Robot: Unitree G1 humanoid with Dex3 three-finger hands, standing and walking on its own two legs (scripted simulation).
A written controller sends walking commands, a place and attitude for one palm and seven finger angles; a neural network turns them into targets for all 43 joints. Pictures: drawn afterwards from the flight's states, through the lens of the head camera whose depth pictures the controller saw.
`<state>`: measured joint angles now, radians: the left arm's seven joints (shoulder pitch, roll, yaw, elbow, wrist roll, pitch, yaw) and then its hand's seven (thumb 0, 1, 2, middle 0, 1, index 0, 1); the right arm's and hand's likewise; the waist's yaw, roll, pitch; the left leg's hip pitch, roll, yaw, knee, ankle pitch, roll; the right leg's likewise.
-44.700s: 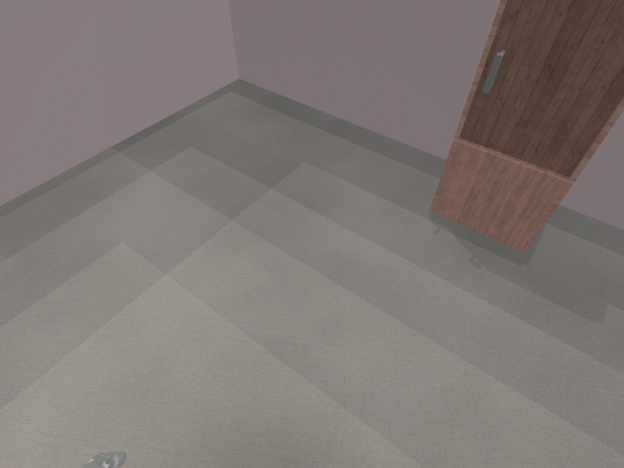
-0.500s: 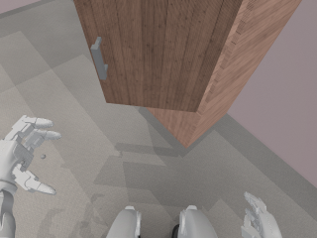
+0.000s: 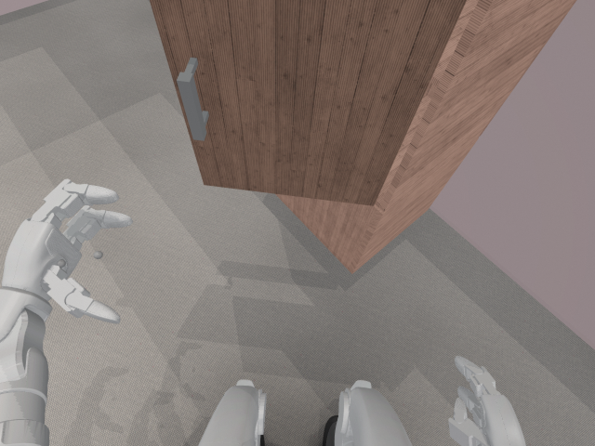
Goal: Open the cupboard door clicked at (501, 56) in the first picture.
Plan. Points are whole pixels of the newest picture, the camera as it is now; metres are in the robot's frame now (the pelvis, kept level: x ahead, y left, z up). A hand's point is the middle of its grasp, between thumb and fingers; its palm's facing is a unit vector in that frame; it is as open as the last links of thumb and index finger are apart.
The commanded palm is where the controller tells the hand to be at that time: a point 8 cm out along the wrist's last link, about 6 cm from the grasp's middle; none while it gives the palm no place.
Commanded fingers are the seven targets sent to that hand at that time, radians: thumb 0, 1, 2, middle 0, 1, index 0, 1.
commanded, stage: move the hooked fingers beside the handle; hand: left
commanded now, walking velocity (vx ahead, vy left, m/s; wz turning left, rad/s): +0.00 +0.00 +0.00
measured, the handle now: (196, 101) +0.60 +0.20 +0.04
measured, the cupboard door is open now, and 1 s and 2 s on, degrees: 43 43 43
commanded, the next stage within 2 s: none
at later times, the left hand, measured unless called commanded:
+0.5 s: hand (120, 192) +0.42 +0.27 +0.04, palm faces -0.06 -1.00 -0.03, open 14.0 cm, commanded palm +0.40 +0.31 +0.04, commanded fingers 0.00 -0.50 0.30 -0.30 -1.20 -0.30 -1.20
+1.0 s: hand (138, 147) +0.50 +0.27 +0.04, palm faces -0.07 -1.00 -0.02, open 14.0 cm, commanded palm +0.50 +0.30 +0.04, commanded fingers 0.00 -0.50 0.30 -0.30 -1.20 -0.30 -1.20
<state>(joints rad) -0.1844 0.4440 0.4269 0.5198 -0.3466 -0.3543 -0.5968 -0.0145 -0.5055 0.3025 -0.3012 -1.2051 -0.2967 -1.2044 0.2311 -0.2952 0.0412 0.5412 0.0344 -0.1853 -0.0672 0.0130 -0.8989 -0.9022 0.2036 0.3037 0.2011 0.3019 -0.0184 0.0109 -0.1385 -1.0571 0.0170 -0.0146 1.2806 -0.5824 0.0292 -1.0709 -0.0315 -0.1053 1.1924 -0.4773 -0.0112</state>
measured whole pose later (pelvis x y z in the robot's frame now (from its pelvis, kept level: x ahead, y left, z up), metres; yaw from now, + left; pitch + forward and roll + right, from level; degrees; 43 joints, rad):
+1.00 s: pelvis -0.01 +0.01 -0.02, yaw -2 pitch +28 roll -5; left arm -0.88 0.72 0.53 1.16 -0.14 -0.39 -0.56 -0.01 -0.50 0.30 -0.30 -1.20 -0.30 -1.20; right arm 0.31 -0.31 0.07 0.59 0.00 0.02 -0.03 0.01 -0.90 -0.90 0.20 0.30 0.20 0.30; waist -0.16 0.02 -0.12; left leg -1.26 0.04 -0.01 1.36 -0.59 0.04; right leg -1.27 -0.01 -0.10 1.23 -0.46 -0.01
